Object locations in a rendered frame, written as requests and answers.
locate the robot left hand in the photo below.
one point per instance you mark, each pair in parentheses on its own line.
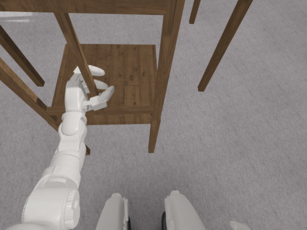
(76,92)

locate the left robot upper arm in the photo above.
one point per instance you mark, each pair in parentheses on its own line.
(51,208)

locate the chair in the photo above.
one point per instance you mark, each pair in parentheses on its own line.
(140,86)

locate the right robot thigh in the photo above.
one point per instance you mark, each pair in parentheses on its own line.
(179,209)

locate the left robot thigh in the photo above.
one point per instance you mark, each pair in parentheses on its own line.
(114,214)

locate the robot thigh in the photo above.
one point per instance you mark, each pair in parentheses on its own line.
(114,214)
(179,209)

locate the robot right hand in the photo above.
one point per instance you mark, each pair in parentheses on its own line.
(238,226)

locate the left robot forearm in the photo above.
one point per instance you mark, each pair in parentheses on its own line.
(66,164)

